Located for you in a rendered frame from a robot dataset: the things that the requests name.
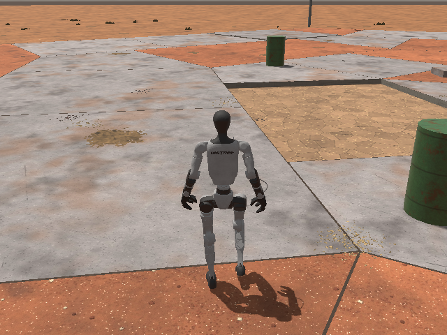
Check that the robot torso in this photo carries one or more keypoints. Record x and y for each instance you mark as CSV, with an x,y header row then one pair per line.
x,y
222,162

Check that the robot left upper arm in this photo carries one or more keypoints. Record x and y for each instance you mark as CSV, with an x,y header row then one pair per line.
x,y
200,148

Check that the left robot forearm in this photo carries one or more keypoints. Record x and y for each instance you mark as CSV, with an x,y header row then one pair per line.
x,y
188,185

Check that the robot left hand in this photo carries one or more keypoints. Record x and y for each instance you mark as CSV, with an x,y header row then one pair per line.
x,y
190,199

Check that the robot right hand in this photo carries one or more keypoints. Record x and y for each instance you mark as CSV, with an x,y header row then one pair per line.
x,y
261,202

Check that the robot left foot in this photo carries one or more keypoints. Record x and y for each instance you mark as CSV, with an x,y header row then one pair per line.
x,y
211,282

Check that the robot right upper arm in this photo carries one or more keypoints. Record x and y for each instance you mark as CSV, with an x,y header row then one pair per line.
x,y
244,147

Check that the right robot forearm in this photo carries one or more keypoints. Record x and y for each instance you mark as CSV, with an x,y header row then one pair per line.
x,y
256,185

